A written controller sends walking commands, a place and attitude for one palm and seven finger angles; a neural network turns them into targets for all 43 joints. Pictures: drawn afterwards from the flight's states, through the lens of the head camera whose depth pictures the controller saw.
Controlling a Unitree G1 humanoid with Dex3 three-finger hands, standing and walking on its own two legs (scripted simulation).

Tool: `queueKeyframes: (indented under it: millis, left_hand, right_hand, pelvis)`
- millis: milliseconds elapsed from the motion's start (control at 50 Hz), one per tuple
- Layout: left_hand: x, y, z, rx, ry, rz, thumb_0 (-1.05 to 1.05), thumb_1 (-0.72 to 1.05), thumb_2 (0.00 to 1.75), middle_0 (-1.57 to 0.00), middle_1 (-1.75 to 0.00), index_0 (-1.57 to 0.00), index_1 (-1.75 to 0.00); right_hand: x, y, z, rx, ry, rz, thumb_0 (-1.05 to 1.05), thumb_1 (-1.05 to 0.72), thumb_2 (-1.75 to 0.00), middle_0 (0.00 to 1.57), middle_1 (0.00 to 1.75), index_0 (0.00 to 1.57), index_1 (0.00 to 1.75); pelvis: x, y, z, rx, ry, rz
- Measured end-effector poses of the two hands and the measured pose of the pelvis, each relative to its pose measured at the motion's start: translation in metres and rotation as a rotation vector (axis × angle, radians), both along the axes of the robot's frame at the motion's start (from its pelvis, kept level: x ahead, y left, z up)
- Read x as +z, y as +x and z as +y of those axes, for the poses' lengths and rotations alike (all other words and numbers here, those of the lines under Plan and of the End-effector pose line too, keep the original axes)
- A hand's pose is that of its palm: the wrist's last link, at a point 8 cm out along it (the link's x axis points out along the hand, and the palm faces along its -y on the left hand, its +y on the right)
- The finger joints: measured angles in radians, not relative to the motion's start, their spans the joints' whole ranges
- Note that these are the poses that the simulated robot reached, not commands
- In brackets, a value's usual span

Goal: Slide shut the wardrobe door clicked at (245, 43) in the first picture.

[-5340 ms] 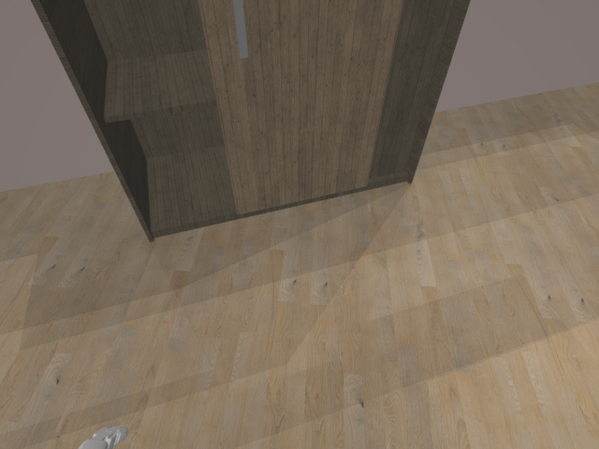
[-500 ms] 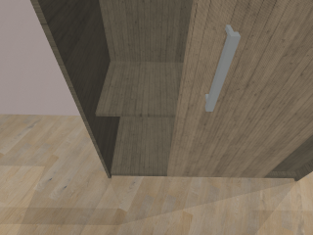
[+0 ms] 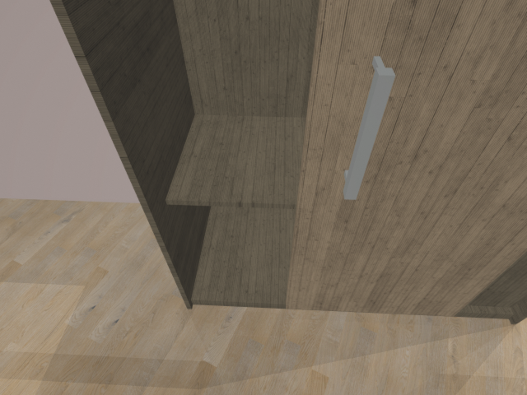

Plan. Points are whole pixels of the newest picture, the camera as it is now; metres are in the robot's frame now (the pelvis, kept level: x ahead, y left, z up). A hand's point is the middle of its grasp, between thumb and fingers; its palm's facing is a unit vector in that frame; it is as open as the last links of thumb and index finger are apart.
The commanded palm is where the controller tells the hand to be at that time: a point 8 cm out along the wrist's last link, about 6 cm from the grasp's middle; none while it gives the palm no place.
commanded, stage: come to a stop and stand still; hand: right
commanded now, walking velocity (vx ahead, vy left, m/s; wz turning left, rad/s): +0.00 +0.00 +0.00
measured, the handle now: (362, 136) +0.52 -0.15 +0.13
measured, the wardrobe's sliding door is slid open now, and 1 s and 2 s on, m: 0.37 0.37 0.37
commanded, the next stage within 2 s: look again from close up in 0.10 s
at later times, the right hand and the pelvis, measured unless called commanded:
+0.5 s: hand out of the picture +0.01 -0.16 -0.18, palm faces +0.02 +0.97 -0.23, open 7.4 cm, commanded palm none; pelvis +0.00 +0.02 -0.01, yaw +0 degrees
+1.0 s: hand out of the picture +0.01 -0.13 -0.18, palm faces +0.04 +0.98 -0.21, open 7.3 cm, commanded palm none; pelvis +0.01 +0.05 -0.01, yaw -1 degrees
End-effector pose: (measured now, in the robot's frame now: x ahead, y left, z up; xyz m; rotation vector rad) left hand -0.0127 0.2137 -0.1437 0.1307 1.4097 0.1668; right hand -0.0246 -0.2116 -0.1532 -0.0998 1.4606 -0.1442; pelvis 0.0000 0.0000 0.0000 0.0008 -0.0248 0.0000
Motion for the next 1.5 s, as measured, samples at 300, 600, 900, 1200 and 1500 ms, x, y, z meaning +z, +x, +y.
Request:
queueKeyframes:
  millis: [300, 600, 900, 1200, 1500]
  left_hand:
    - [-0.015, 0.007, 0.009, -0.027, -0.034, -0.037, 0.01, 0.91, 0.90, -0.20, -0.30, -0.20, -0.30]
    - [-0.018, 0.023, 0.035, -0.034, -0.036, -0.059, 0.01, 0.91, 0.90, -0.19, -0.30, -0.20, -0.30]
    - [-0.015, 0.008, 0.048, -0.029, -0.026, 0.011, 0.01, 0.91, 0.90, -0.19, -0.30, -0.20, -0.30]
    - [-0.011, 0.010, 0.043, -0.029, -0.031, -0.013, 0.01, 0.90, 0.90, -0.20, -0.30, -0.20, -0.30]
    - [0.054, 0.170, 0.102, -0.212, 0.171, -0.941, 0.02, 0.91, 0.90, -0.19, -0.30, -0.20, -0.30]
  right_hand:
    - [0.002, 0.016, 0.001, 0.030, -0.052, -0.047, 0.01, -0.91, -0.90, 0.20, 0.30, 0.20, 0.30]
    - [0.011, 0.041, 0.015, 0.037, -0.079, -0.102, 0.01, -0.92, -0.90, 0.20, 0.30, 0.19, 0.30]
    - [0.007, 0.036, 0.030, 0.018, -0.061, -0.080, 0.01, -0.92, -0.90, 0.20, 0.30, 0.20, 0.30]
    - [0.009, 0.036, 0.031, -0.027, -0.050, -0.108, 0.02, -0.93, -0.90, 0.20, 0.30, 0.20, 0.30]
    - [0.149, 0.183, 0.032, 0.154, 0.076, -1.525, 0.01, -0.71, -0.81, 0.21, 0.43, 0.21, 0.43]
  pelvis:
    - [-0.009, 0.000, 0.010, -0.010, -0.001, 0.008]
    - [-0.008, 0.005, 0.031, -0.004, -0.016, 0.003]
    - [-0.007, 0.007, 0.045, -0.011, -0.011, 0.008]
    - [-0.007, 0.006, 0.047, -0.016, -0.007, 0.006]
    - [-0.061, -0.036, 0.044, -0.021, -0.020, 0.179]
